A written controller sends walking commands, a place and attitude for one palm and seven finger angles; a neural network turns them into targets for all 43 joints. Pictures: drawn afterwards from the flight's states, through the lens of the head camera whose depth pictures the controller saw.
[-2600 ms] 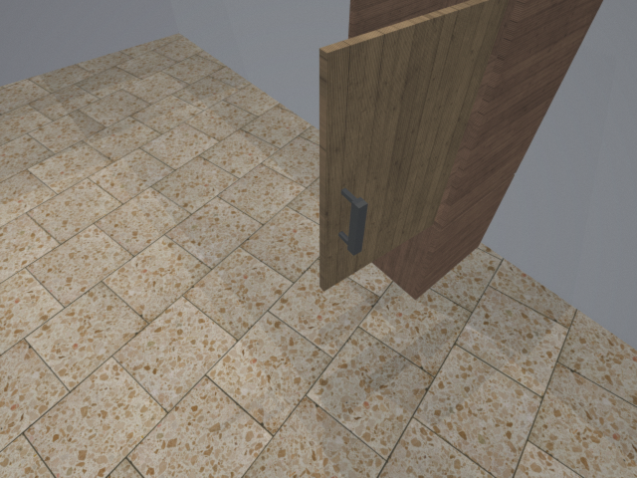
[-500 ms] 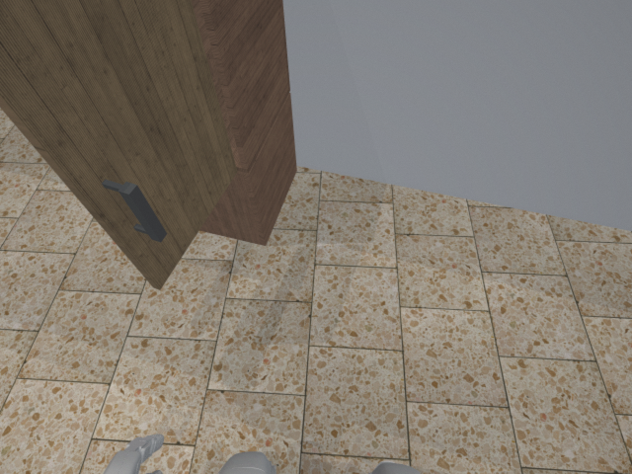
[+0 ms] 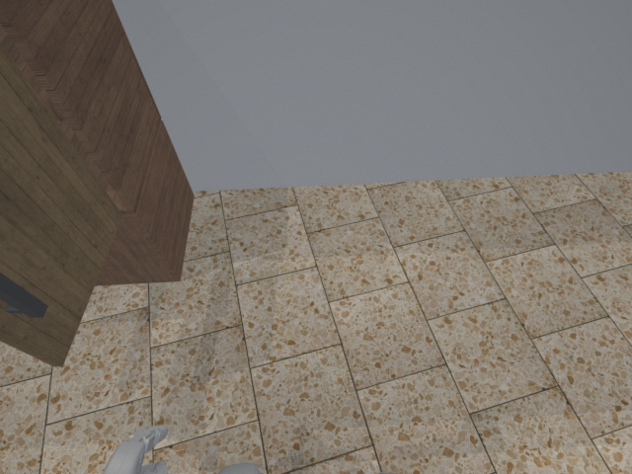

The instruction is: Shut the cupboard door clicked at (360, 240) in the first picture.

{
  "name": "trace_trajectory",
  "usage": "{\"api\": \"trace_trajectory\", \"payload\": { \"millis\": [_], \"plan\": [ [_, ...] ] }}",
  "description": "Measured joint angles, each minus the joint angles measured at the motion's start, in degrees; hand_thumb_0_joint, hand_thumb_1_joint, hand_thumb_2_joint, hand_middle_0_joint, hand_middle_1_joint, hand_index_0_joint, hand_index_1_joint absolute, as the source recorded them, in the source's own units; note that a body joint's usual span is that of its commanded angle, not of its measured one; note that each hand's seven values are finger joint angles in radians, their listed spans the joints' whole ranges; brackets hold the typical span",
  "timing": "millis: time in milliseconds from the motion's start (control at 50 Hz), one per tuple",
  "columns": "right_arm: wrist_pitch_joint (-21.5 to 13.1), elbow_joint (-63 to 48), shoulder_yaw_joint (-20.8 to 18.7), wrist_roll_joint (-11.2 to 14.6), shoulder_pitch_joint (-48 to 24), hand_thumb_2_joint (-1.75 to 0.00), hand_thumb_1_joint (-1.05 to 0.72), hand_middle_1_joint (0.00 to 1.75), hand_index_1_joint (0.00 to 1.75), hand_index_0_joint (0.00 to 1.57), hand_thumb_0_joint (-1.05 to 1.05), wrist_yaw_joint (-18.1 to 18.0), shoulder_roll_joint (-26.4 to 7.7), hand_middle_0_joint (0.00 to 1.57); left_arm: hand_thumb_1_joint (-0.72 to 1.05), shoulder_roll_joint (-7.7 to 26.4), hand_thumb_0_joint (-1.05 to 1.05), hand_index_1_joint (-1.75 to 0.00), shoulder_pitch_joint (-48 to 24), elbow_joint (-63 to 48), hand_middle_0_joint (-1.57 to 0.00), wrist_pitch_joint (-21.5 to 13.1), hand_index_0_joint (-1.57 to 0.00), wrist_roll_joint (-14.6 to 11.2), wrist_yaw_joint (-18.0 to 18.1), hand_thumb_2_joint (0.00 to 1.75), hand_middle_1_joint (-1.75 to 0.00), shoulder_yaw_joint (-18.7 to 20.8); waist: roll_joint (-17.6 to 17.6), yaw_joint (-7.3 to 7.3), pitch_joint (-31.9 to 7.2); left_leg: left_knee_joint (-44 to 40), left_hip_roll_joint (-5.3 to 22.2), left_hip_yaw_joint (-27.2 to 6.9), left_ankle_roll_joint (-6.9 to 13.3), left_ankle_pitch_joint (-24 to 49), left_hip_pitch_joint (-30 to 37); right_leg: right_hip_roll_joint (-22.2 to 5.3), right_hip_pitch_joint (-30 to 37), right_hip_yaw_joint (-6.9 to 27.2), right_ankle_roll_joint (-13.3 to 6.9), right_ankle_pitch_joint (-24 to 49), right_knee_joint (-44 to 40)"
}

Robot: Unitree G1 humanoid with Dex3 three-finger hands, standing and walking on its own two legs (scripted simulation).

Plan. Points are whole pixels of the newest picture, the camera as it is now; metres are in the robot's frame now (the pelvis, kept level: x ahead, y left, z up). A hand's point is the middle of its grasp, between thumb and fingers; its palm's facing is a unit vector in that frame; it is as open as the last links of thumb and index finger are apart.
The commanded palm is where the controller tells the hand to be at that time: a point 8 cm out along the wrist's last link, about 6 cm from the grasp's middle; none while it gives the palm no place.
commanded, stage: walk around to get in front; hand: left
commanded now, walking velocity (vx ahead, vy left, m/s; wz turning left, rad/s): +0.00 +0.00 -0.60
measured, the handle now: out of the picture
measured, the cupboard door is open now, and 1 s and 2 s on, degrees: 85 85 85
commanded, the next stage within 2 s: none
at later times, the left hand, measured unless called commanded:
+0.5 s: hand (222, 424) +0.19 +0.15 -0.14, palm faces -0.30 -0.93 -0.23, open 7.4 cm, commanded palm none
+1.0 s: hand (289, 385) +0.25 +0.06 -0.15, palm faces -0.55 -0.81 -0.21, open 7.4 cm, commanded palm none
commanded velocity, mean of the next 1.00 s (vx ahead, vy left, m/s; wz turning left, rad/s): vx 0.00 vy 0.00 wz -0.60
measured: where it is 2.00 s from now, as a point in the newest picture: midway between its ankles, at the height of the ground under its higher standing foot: outside the picture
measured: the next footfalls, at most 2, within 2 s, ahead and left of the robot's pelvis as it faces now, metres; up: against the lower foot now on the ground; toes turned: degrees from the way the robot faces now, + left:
left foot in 0.24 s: +0.08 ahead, +0.13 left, +0.00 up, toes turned -7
right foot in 0.52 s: +0.02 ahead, -0.15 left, +0.00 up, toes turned -22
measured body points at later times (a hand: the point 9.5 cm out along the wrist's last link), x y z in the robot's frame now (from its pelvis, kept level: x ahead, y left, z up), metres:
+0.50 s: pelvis +0.03 -0.02 +0.01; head +0.09 -0.04 +0.46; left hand +0.21 +0.20 -0.13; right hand +0.00 -0.28 -0.13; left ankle +0.04 +0.13 -0.72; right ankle -0.02 -0.13 -0.70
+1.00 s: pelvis +0.05 -0.05 +0.02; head +0.11 -0.08 +0.46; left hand +0.28 +0.10 -0.13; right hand -0.04 -0.30 -0.12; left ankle +0.11 +0.08 -0.72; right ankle -0.04 -0.13 -0.67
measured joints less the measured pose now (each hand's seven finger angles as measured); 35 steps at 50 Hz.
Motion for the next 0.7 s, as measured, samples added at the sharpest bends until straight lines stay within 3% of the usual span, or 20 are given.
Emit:
{"api": "trace_trajectory", "payload": {
  "millis": [60,100,180,240,280,340,380,480,520,540,580,620,700],
  "plan": [
    [1.1,0.6,-0.7,0.4,-2.9,-0.90,-0.90,0.30,0.30,0.20,0.01,-0.6,-0.8,0.20,0.91,-0.9,0.00,-0.30,0.4,0.6,-0.20,0.0,-0.20,0.1,1.3,0.90,-0.30,0.0,0.5,-0.40,1.3,12.8,-2.6,-3.7,0.1,-3.3,-4.8,1.1,0.1,1.9,-0.4,-0.6,0.5],
    [1.1,0.3,-0.8,0.5,-4.3,-0.90,-0.90,0.30,0.30,0.20,0.01,-0.7,-0.7,0.20,0.91,-1.1,0.00,-0.30,1.1,0.9,-0.20,0.3,-0.20,0.2,1.8,0.90,-0.30,0.0,-0.5,-0.28,1.5,14.3,-4.0,-4.0,-0.2,-2.2,-6.3,1.4,0.6,3.7,-0.2,0.7,-1.2],
    [0.3,-1.2,-0.8,0.7,-5.8,-0.90,-0.90,0.30,0.29,0.20,0.01,-0.5,0.1,0.20,0.91,-1.1,0.00,-0.30,2.4,1.5,-0.20,1.1,-0.20,0.5,1.9,0.90,-0.30,0.1,-2.5,0.24,0.9,4.3,-6.2,-3.8,-0.1,1.5,-4.8,1.9,1.1,6.9,0.0,1.9,-3.0],
    [-0.9,-2.2,-0.3,0.7,-5.5,-0.90,-0.90,0.30,0.29,0.20,0.01,-0.5,0.4,0.20,0.91,-1.2,0.00,-0.30,3.4,1.9,-0.20,1.7,-0.20,0.2,1.7,0.90,-0.30,0.2,-2.6,0.30,-0.3,-9.5,-6.7,-4.1,1.0,8.3,-0.3,3.4,-0.2,8.6,0.7,1.0,-1.2],
    [-1.8,-2.5,0.0,0.0,-4.8,-0.90,-0.90,0.30,0.29,0.20,0.00,-0.6,0.6,0.20,0.91,-1.0,0.01,-0.30,3.2,2.0,-0.20,2.4,-0.20,-0.2,1.3,0.90,-0.30,0.3,-2.6,0.30,-0.8,-9.8,-5.9,-3.5,3.6,11.2,-0.5,3.8,-3.1,7.8,1.3,-5.6,6.3],
    [-2.1,-2.1,0.8,-0.8,-3.1,-0.90,-0.90,0.30,0.29,0.20,0.00,-0.6,1.6,0.20,0.91,-0.2,0.01,-0.30,2.1,2.1,-0.20,2.6,-0.20,0.2,0.4,0.90,-0.30,0.8,-3.1,0.74,-0.4,-10.6,-4.6,-2.2,3.5,9.3,0.9,2.6,-7.7,4.4,2.5,-11.3,21.4],
    [-1.9,-1.8,1.1,-1.0,-2.0,-0.90,-0.90,0.30,0.30,0.20,0.00,-0.6,1.8,0.20,0.91,-0.1,0.01,-0.30,1.3,1.7,-0.20,2.6,-0.20,0.2,-0.1,0.90,-0.30,0.9,-2.5,1.02,-0.2,-12.9,-3.4,-1.7,2.8,10.0,2.5,1.2,-8.5,2.0,3.3,-11.4,23.9],
    [-1.4,-1.1,0.7,-1.0,-0.3,-0.90,-0.90,0.30,0.30,0.20,0.00,-0.2,1.2,0.20,0.91,-0.2,0.01,-0.30,0.2,0.7,-0.20,1.9,-0.20,0.0,-0.6,0.90,-0.30,0.4,-0.1,0.57,0.4,-13.6,0.0,0.7,1.0,9.5,4.7,-0.2,-3.8,-1.5,2.8,-7.9,9.8],
    [-1.0,-1.1,0.3,-0.6,0.6,-0.90,-0.90,0.30,0.30,0.20,0.00,0.1,0.6,0.20,0.91,0.2,0.01,-0.30,0.4,0.2,-0.20,1.2,-0.20,0.0,-0.7,0.90,-0.30,0.1,0.1,0.22,0.0,-10.0,0.9,1.9,0.0,7.2,4.0,-0.5,0.2,-1.9,1.6,1.7,-0.2],
    [-0.6,-1.0,0.1,-0.3,0.8,-0.90,-0.90,0.30,0.30,0.20,0.01,0.2,0.4,0.20,0.91,0.7,0.01,-0.30,0.7,0.0,-0.20,0.5,-0.20,0.1,-0.4,0.90,-0.30,0.2,-0.6,0.16,-0.4,-5.6,0.7,2.1,-0.2,3.9,2.5,-0.6,0.8,-0.8,0.7,1.5,-1.7],
    [0.7,0.0,-0.5,0.2,-0.7,-0.90,-0.90,0.30,0.30,0.20,0.01,-0.2,-0.8,0.20,0.91,0.0,0.00,-0.30,0.3,0.6,-0.20,-0.1,-0.20,0.1,0.5,0.90,-0.30,0.1,0.7,-0.25,0.5,5.3,-0.4,-1.5,0.0,-2.6,-1.2,0.4,-0.1,0.0,-0.3,-0.7,1.0],
    [1.3,0.6,-0.9,0.4,-2.3,-0.90,-0.90,0.30,0.30,0.20,0.01,-0.6,-1.3,0.20,0.91,-0.5,0.00,-0.30,0.6,0.7,-0.20,0.1,-0.20,0.2,1.2,0.90,-0.30,0.1,0.6,-0.39,1.1,12.8,-2.3,-3.4,0.0,-3.5,-4.4,1.0,0.1,1.3,-0.6,-0.6,0.6],
    [1.1,-0.1,-1.1,0.6,-4.3,-0.90,-0.90,0.30,0.29,0.20,0.01,-0.5,-0.9,0.20,0.91,-0.8,0.00,-0.30,1.7,1.1,-0.20,0.7,-0.20,0.4,1.8,0.90,-0.30,0.0,-1.4,-0.06,1.0,10.7,-4.9,-3.6,-0.3,-0.5,-6.1,1.6,0.9,4.6,-0.6,1.7,-2.5]
  ]
}}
